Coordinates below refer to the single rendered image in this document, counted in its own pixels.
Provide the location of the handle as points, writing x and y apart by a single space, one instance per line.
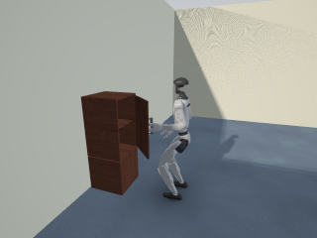
151 121

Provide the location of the cupboard door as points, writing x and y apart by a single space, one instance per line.
142 125

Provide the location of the left robot upper arm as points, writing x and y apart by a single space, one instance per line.
178 106

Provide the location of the right robot upper arm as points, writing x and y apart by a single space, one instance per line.
190 114

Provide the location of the left robot hand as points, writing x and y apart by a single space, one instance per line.
156 127

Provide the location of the left robot shin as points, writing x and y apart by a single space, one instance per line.
167 178

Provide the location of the robot right foot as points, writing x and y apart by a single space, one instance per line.
178 184

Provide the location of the right robot hand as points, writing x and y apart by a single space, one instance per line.
167 134

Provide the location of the left robot forearm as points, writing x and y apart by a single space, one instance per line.
176 127

